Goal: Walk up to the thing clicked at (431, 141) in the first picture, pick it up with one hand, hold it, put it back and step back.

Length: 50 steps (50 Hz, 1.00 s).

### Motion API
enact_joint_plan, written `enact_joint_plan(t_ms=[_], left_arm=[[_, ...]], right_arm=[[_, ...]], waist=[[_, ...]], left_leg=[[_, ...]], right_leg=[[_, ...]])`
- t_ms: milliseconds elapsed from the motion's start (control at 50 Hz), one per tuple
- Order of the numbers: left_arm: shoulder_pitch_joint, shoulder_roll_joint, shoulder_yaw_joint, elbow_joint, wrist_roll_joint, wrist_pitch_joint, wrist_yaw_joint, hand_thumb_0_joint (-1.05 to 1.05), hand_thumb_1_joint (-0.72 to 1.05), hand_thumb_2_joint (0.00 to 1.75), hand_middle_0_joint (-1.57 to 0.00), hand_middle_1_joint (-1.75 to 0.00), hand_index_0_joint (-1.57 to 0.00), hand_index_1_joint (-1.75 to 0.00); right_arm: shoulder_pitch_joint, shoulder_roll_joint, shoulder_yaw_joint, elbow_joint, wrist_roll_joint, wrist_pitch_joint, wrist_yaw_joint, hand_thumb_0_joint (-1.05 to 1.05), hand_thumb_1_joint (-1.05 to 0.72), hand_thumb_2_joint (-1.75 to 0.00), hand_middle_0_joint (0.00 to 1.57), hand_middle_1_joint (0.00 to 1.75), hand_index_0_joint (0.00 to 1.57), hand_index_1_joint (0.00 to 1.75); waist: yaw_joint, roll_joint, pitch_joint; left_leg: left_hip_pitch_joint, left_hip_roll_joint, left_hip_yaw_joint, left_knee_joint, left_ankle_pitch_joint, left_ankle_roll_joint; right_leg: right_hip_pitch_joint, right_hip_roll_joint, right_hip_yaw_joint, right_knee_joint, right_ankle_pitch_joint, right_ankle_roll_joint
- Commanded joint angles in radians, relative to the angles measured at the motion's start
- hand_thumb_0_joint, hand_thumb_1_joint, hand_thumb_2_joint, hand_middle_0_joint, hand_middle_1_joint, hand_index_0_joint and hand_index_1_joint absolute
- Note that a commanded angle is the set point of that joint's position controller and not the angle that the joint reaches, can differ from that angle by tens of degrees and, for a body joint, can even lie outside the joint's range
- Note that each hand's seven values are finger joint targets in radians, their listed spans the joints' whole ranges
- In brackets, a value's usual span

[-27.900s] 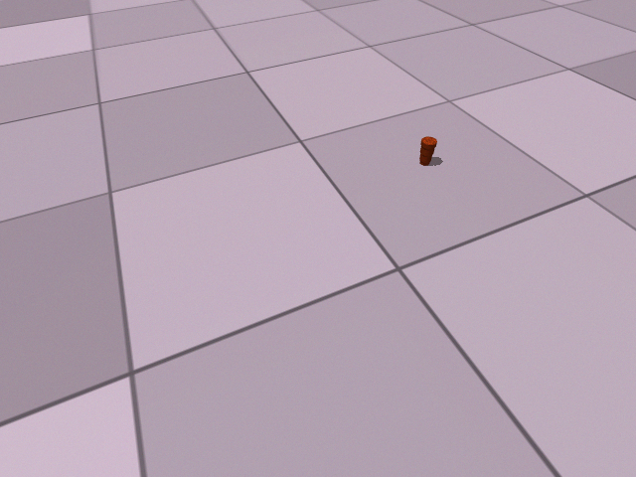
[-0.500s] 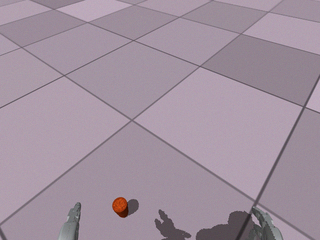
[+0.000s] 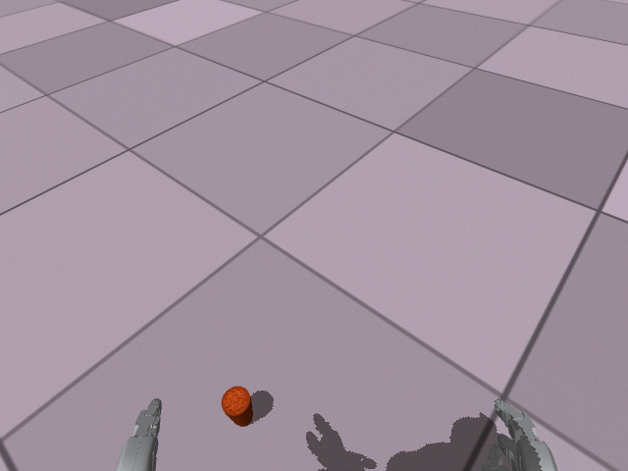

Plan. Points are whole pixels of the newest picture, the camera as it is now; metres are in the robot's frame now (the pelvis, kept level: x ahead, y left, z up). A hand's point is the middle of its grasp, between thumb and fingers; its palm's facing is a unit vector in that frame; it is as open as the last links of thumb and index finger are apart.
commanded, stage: home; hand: left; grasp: from the side
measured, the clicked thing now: (240, 409) +0.45 +0.26 -0.65
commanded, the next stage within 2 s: stand in 0.50 s
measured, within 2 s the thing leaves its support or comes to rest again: neither
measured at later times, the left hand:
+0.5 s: hand (183, 469) +0.17 +0.19 -0.05, palm faces +0.10 -0.95 -0.28, open 17.4 cm
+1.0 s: hand (182, 468) +0.17 +0.19 -0.05, palm faces +0.10 -0.95 -0.28, open 10.4 cm
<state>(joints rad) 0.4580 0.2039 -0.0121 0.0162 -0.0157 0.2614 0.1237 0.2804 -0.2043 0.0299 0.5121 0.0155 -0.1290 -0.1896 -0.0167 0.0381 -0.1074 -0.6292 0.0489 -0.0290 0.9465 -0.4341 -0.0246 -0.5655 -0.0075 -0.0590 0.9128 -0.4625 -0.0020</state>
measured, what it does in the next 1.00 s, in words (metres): stands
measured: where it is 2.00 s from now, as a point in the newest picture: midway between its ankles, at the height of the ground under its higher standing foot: outside the picture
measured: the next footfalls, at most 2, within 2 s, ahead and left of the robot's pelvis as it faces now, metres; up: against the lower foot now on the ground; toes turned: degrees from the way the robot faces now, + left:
none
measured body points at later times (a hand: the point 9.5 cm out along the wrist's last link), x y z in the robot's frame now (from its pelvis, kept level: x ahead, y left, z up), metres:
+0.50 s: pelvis +0.00 +0.01 +0.00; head +0.02 +0.01 +0.45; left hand +0.16 +0.24 -0.03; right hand +0.16 -0.23 -0.07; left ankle +0.03 +0.13 -0.69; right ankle +0.00 -0.12 -0.69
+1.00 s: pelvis +0.01 +0.01 +0.00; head +0.02 +0.01 +0.45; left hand +0.17 +0.24 -0.03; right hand +0.16 -0.23 -0.07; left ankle +0.03 +0.13 -0.69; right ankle +0.00 -0.12 -0.69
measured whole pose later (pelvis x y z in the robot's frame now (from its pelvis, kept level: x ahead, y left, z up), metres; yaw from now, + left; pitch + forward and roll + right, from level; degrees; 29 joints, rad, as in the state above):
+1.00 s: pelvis +0.01 +0.01 +0.00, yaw +0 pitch +7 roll -2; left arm 0.45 0.21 -0.01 0.02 -0.01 0.26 0.13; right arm 0.28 -0.20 0.04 0.52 0.01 -0.14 -0.19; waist -0.01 0.04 -0.11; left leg -0.62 0.05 -0.02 0.94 -0.44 -0.01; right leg -0.55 -0.01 -0.05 0.90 -0.46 0.01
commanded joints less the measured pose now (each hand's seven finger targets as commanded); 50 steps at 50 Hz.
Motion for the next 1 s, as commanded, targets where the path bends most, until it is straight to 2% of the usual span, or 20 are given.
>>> enact_joint_plan(t_ms=[0, 40, 60, 100, 140, 180, 220, 320, 380, 420, 440, 540, 580, 640, 800, 820, 860, 880, 960, 980], left_arm=[[-0.026, 0.091, 0.054, -0.177, 0.009, -0.058, 0.015, 0.0, -0.57, 0.05, -0.05, -0.05, -0.05, -0.05], [-0.055, 0.112, 0.066, -0.222, 0.009, -0.064, 0.016, 0.0, -0.55, 0.06, -0.05, -0.06, -0.05, -0.06], [-0.004, 0.076, 0.042, -0.139, 0.011, -0.057, 0.012, 0.0, -0.56, 0.05, -0.05, -0.06, -0.05, -0.05], [-0.053, 0.119, 0.074, -0.238, 0.009, -0.067, 0.016, 0.0, -0.54, 0.06, -0.05, -0.06, -0.05, -0.06], [-0.006, 0.076, 0.041, -0.145, 0.012, -0.059, 0.012, 0.0, -0.55, 0.06, -0.05, -0.06, -0.05, -0.06], [-0.064, 0.129, 0.078, -0.225, 0.009, -0.067, 0.019, 0.0, -0.53, 0.07, -0.05, -0.06, -0.05, -0.06], [-0.002, 0.076, 0.045, -0.14, 0.012, -0.057, 0.012, 0.0, -0.54, 0.06, -0.05, -0.06, -0.05, -0.06], [-0.07, 0.129, 0.074, -0.244, 0.011, -0.066, 0.021, 0.0, -0.55, 0.05, -0.05, -0.06, -0.05, -0.06], [0.002, 0.067, 0.039, -0.146, 0.012, -0.057, 0.016, 0.0, -0.55, 0.05, -0.05, -0.06, -0.05, -0.06], [-0.052, 0.12, 0.077, -0.216, 0.013, -0.066, 0.021, 0.0, -0.56, 0.05, -0.05, -0.05, -0.05, -0.05], [-0.018, 0.094, 0.053, -0.157, 0.017, -0.057, 0.017, 0.0, -0.55, 0.06, -0.05, -0.06, -0.05, -0.06], [-0.05, 0.111, 0.066, -0.2, 0.013, -0.061, 0.02, 0.0, -0.55, 0.06, -0.05, -0.06, -0.05, -0.06], [-0.027, 0.087, 0.05, -0.162, 0.012, -0.055, 0.016, 0.0, -0.56, 0.05, -0.05, -0.06, -0.05, -0.06], [-0.042, 0.105, 0.067, -0.191, 0.012, -0.057, 0.018, 0.0, -0.32, 0.29, -0.2, -0.3, -0.2, -0.3], [-0.021, 0.083, 0.047, -0.151, 0.014, -0.053, 0.016, 0.0, 0.32, 0.9, -0.2, -0.3, -0.2, -0.3], [-0.052, 0.106, 0.064, -0.205, 0.012, -0.058, 0.019, 0.0, 0.4, 0.9, -0.2, -0.3, -0.2, -0.3], [-0.03, 0.085, 0.05, -0.154, 0.015, -0.055, 0.017, 0.0, 0.56, 0.9, -0.2, -0.3, -0.2, -0.3], [-0.063, 0.118, 0.075, -0.219, 0.013, -0.061, 0.022, 0.0, 0.64, 0.9, -0.2, -0.3, -0.2, -0.3], [-0.05, 0.094, 0.05, -0.184, 0.012, -0.056, 0.018, 0.0, 0.9, 0.9, -0.2, -0.3, -0.2, -0.3], [-0.205, 0.236, 0.102, 0.167, 0.109, -0.169, -0.029, 0.0, 0.9, 0.9, -0.2, -0.3, -0.2, -0.3]], right_arm=[[-0.073, -0.108, -0.045, -0.156, -0.007, -0.056, -0.008, 0.0, -0.9, -0.9, 0.2, 0.3, 0.2, 0.3], [-0.073, -0.109, -0.047, -0.158, -0.007, -0.055, -0.009, 0.0, -0.9, -0.9, 0.2, 0.3, 0.2, 0.3], [-0.081, -0.112, -0.045, -0.156, -0.008, -0.057, -0.006, 0.0, -0.9, -0.9, 0.2, 0.3, 0.2, 0.3], [-0.074, -0.113, -0.048, -0.156, -0.008, -0.056, -0.006, 0.0, -0.9, -0.9, 0.2, 0.3, 0.2, 0.3], [-0.081, -0.111, -0.046, -0.159, -0.009, -0.057, -0.006, 0.0, -0.9, -0.9, 0.2, 0.3, 0.2, 0.3], [-0.074, -0.11, -0.045, -0.155, -0.007, -0.056, -0.008, 0.0, -0.9, -0.9, 0.2, 0.3, 0.2, 0.3], [-0.079, -0.11, -0.044, -0.157, -0.01, -0.058, -0.008, 0.0, -0.9, -0.9, 0.2, 0.3, 0.2, 0.3], [-0.071, -0.111, -0.047, -0.153, -0.008, -0.059, -0.01, 0.0, -0.9, -0.9, 0.2, 0.3, 0.2, 0.3], [-0.073, -0.108, -0.045, -0.152, -0.011, -0.061, -0.009, 0.0, -0.9, -0.9, 0.2, 0.3, 0.2, 0.3], [-0.068, -0.111, -0.048, -0.148, -0.011, -0.057, -0.011, 0.0, -0.9, -0.9, 0.2, 0.3, 0.2, 0.3], [-0.074, -0.112, -0.047, -0.151, -0.011, -0.058, -0.011, 0.0, -0.9, -0.9, 0.2, 0.3, 0.2, 0.3], [-0.072, -0.11, -0.046, -0.151, -0.011, -0.059, -0.01, 0.0, -0.9, -0.9, 0.2, 0.3, 0.2, 0.3], [-0.074, -0.109, -0.043, -0.153, -0.012, -0.059, -0.008, 0.0, -0.9, -0.9, 0.2, 0.3, 0.2, 0.3], [-0.077, -0.111, -0.046, -0.153, -0.012, -0.059, -0.008, 0.0, -0.9, -0.9, 0.2, 0.3, 0.2, 0.3], [-0.071, -0.112, -0.045, -0.149, -0.012, -0.059, -0.009, 0.0, -0.9, -0.9, 0.2, 0.3, 0.2, 0.3], [-0.07, -0.11, -0.046, -0.147, -0.012, -0.059, -0.009, 0.0, -0.9, -0.9, 0.2, 0.3, 0.2, 0.3], [-0.076, -0.112, -0.045, -0.148, -0.014, -0.059, -0.007, 0.0, -0.9, -0.9, 0.2, 0.3, 0.2, 0.3], [-0.074, -0.113, -0.048, -0.15, -0.011, -0.058, -0.008, 0.0, -0.9, -0.9, 0.2, 0.3, 0.2, 0.3], [-0.075, -0.111, -0.044, -0.148, -0.011, -0.061, -0.008, 0.0, -0.9, -0.9, 0.2, 0.3, 0.2, 0.3], [-0.127, -0.263, -0.095, 0.067, -0.123, 0.011, 0.051, 0.0, -0.9, -0.9, 0.2, 0.3, 0.2, 0.3]], waist=[[-0.009, -0.028, -0.058], [-0.009, -0.014, -0.08], [-0.013, -0.041, -0.054], [0.001, 0.011, -0.094], [-0.011, -0.03, -0.064], [-0.001, -0.002, -0.081], [-0.013, -0.033, -0.06], [0.0, 0.028, -0.086], [-0.012, -0.032, -0.071], [0.002, 0.003, -0.098], [-0.006, -0.015, -0.079], [-0.003, -0.008, -0.083], [-0.004, -0.011, -0.066], [0.002, 0.007, -0.087], [-0.009, -0.021, -0.081], [0.001, 0.011, -0.087], [-0.004, -0.005, -0.07], [0.006, 0.008, -0.096], [-0.006, -0.004, -0.063], [0.026, -0.072, 0.078]], left_leg=[[0.09, -0.038, 0.037, -0.147, 0.121, 0.032], [0.097, -0.04, 0.038, -0.141, 0.126, 0.033], [0.09, -0.037, 0.031, -0.151, 0.11, 0.033], [0.097, -0.039, 0.032, -0.15, 0.121, 0.029], [0.085, -0.035, 0.028, -0.152, 0.122, 0.031], [0.091, -0.04, 0.032, -0.149, 0.123, 0.031], [0.087, -0.037, 0.033, -0.151, 0.111, 0.033], [0.11, -0.034, 0.029, -0.156, 0.155, 0.025], [0.098, -0.033, 0.028, -0.149, 0.151, 0.031], [0.113, -0.033, 0.029, -0.149, 0.173, 0.027], [0.107, -0.033, 0.029, -0.153, 0.167, 0.028], [0.108, -0.034, 0.029, -0.151, 0.166, 0.029], [0.099, -0.034, 0.028, -0.157, 0.154, 0.028], [0.111, -0.033, 0.027, -0.162, 0.149, 0.028], [0.112, -0.031, 0.027, -0.152, 0.189, 0.028], [0.115, -0.031, 0.027, -0.157, 0.184, 0.026], [0.11, -0.027, 0.02, -0.167, 0.164, 0.024], [0.118, -0.029, 0.022, -0.169, 0.162, 0.024], [0.109, -0.03, 0.028, -0.165, 0.152, 0.026], [0.143, 0.007, -0.042, -0.211, 0.272, 0.06]], right_leg=[[0.01, 0.024, 0.005, -0.184, 0.145, 0.003], [0.007, 0.023, 0.008, -0.186, 0.153, 0.004], [0.008, 0.026, 0.001, -0.181, 0.133, 0.004], [0.014, 0.024, 0.005, -0.175, 0.14, -0.001], [0.008, 0.03, -0.003, -0.173, 0.142, 0.002], [0.016, 0.024, 0.003, -0.179, 0.145, 0.001], [0.005, 0.028, 0.002, -0.181, 0.133, 0.003], [0.015, 0.028, 0.0, -0.166, 0.168, -0.004], [0.019, 0.031, -0.003, -0.17, 0.17, 0.001], [0.027, 0.03, -0.001, -0.165, 0.187, -0.001], [0.021, 0.031, -0.003, -0.167, 0.179, 0.0], [0.027, 0.028, -0.001, -0.174, 0.182, 0.001], [0.02, 0.031, -0.004, -0.173, 0.17, 0.001], [0.032, 0.029, -0.001, -0.174, 0.163, -0.002], [0.032, 0.031, -0.004, -0.166, 0.202, 0.0], [0.03, 0.03, -0.003, -0.164, 0.195, -0.003], [0.024, 0.035, -0.011, -0.163, 0.167, -0.004], [0.03, 0.034, -0.009, -0.164, 0.166, -0.006], [0.014, 0.03, -0.005, -0.171, 0.162, -0.003], [0.119, -0.055, 0.093, -0.196, 0.198, -0.059]])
